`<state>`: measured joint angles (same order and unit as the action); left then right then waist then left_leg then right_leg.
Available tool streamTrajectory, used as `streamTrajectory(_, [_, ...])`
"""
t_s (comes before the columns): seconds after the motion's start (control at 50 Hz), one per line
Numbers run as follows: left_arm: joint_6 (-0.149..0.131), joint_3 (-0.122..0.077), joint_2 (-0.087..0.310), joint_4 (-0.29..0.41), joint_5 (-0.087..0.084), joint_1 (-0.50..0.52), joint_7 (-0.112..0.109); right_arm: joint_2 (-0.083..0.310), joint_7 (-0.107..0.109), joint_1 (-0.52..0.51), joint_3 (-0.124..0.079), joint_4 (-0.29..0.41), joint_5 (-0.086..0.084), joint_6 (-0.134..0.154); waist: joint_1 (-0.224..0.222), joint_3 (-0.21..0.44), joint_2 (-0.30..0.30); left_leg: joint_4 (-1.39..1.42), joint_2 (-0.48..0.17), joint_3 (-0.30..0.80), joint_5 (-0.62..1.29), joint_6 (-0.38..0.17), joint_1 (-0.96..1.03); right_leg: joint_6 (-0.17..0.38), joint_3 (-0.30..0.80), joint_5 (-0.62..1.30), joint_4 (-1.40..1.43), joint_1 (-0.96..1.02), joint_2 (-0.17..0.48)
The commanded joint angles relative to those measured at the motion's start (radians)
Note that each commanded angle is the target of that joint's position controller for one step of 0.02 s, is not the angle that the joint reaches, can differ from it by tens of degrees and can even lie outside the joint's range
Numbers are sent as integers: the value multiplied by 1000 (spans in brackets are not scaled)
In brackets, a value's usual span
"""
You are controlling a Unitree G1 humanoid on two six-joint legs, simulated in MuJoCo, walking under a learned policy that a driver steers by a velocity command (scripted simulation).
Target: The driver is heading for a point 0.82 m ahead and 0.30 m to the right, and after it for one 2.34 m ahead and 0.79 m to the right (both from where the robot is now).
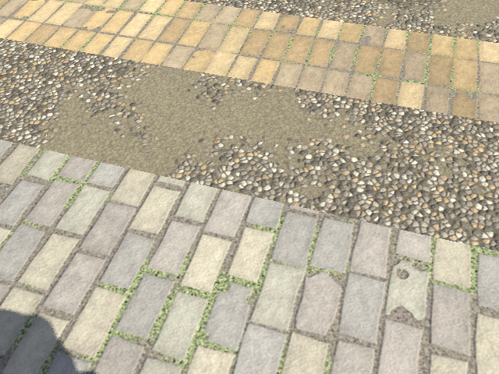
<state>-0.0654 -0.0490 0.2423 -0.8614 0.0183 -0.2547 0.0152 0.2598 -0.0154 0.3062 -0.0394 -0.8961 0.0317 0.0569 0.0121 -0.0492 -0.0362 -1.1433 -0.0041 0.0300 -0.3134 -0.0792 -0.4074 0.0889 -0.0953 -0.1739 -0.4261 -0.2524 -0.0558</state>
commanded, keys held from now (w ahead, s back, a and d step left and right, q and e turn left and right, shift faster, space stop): w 0.18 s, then w+e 0.82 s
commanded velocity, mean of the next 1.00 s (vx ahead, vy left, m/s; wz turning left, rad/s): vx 0.50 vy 0.00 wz -0.34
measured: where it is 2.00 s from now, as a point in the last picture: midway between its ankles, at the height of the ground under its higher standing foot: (327, 268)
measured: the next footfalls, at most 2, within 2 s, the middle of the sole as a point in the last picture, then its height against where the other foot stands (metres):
left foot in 0.36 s outside the picture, level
right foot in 0.90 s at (317, 333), level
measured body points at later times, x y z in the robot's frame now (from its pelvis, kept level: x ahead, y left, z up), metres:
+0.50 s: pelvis +0.27 +0.04 +0.00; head +0.30 +0.06 +0.45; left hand +0.31 +0.30 -0.15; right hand +0.38 -0.22 -0.11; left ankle +0.33 +0.12 -0.74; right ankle +0.16 -0.07 -0.65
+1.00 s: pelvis +0.52 -0.06 -0.02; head +0.55 -0.07 +0.43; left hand +0.76 +0.13 -0.13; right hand +0.44 -0.31 -0.16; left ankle +0.43 +0.12 -0.64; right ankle +0.55 -0.12 -0.74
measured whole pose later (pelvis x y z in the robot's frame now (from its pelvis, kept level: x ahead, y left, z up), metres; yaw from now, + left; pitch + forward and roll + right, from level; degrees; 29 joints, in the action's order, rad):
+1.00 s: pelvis +0.52 -0.06 -0.02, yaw -25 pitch +0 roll +0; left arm -0.01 -0.07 0.26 -0.81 0.02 -0.14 0.02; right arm 0.23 0.00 0.31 -0.05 -0.89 0.01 0.06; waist 0.02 -0.07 -0.01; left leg -1.22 -0.08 -0.08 -0.40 0.01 -0.28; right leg 0.14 -0.09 -0.22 -0.59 -0.38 -0.09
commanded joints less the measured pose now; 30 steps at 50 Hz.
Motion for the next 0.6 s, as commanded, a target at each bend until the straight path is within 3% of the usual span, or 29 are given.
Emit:
streamTrajectory(0.02, [-33,-17,94,7,-10,-63,1,46,-15,73,-7,30,10,-14,22,17,101,24,-73,2,62,24,-108,131,264,158,285,57,265])
streamTrajectory(0.1, [-36,-18,100,-30,-15,-128,2,41,-20,-104,0,85,6,-17,-9,-26,92,205,-110,-44,203,61,-236,125,185,225,326,113,229])
streamTrajectory(0.18, [-36,-16,107,-60,-16,-186,0,12,-23,-249,16,125,-2,-11,-49,-30,99,438,-84,-88,319,69,-196,99,129,324,307,162,210])
streamTrajectory(0.24, [-30,-14,112,-84,-10,-237,-9,23,-19,-326,16,152,-2,-6,-72,-35,97,525,-58,-89,312,63,-183,103,168,402,255,239,238])
streamTrajectory(0.3, [-21,-21,139,-85,-2,-212,-20,47,-12,-309,8,158,-4,8,-42,-22,108,590,-32,-71,211,39,-117,95,213,511,171,298,270])
streamTrajectory(0.34, [-18,-24,151,-80,-2,-173,-21,79,2,-135,-9,106,0,24,41,60,94,685,15,-84,171,10,117,67,201,640,-19,276,237])
streamTrajectory(0.36, [-19,-18,132,-71,-9,-167,-18,124,15,22,-26,61,17,38,101,163,49,707,-45,-29,193,-21,359,49,167,531,-218,163,184])
streamTrajectory(0.38, [-22,1,55,-23,-34,-192,-14,224,32,161,-50,60,45,44,127,322,-96,738,-330,291,73,-83,638,16,106,143,-541,-83,86])
streamTrajectory(0.4, [-12,-1,33,-20,-45,-278,-19,268,25,138,-66,58,28,26,76,386,-242,848,-477,611,48,-164,721,8,97,-377,-747,-314,-19])
streamTrajectory(0.42, [5,-23,118,-39,-19,-208,-25,166,20,55,-45,74,8,17,55,243,-65,865,-415,514,-58,-132,593,20,159,-303,-805,-367,58])
streamTrajectory(0.44, [5,-23,99,-30,-15,-157,-15,100,18,-24,-28,84,0,20,32,118,-28,905,-367,365,-30,-105,451,16,162,-213,-777,-364,93])
streamTrajectory(0.46, [10,-21,75,-29,-13,-137,-8,69,16,-62,-20,85,0,25,11,69,-29,943,-323,258,41,-76,364,9,155,-159,-743,-334,121])
streamTrajectory(0.5, [36,-24,55,-31,9,-143,8,49,24,-60,-14,67,-9,38,-23,30,-64,977,-272,113,157,-46,275,-14,142,-119,-718,-292,144])
streamTrajectory(0.56, [58,-24,38,-3,11,-82,24,64,25,-19,-22,45,-20,62,-35,20,-46,1005,-264,6,283,-55,279,-33,126,-41,-714,-350,154])
streamTrajectory(0.6, [63,-24,38,22,13,-18,31,67,25,8,-25,32,-18,65,-29,4,-39,1014,-258,-54,323,-60,299,-44,117,25,-682,-415,164])
Over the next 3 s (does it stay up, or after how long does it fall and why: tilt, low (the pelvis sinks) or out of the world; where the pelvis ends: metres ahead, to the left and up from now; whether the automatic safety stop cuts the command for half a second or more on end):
stays up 0.84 -0.18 0.01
